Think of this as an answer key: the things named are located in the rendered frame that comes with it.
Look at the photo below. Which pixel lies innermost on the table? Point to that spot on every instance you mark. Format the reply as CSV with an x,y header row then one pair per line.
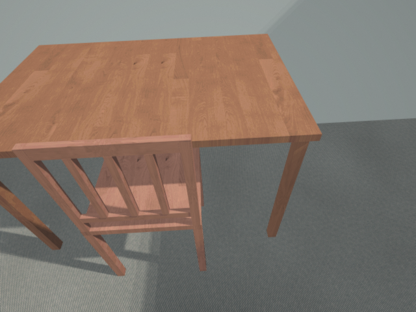
x,y
223,90

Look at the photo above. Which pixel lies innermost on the chair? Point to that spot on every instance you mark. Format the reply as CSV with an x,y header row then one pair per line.
x,y
145,184

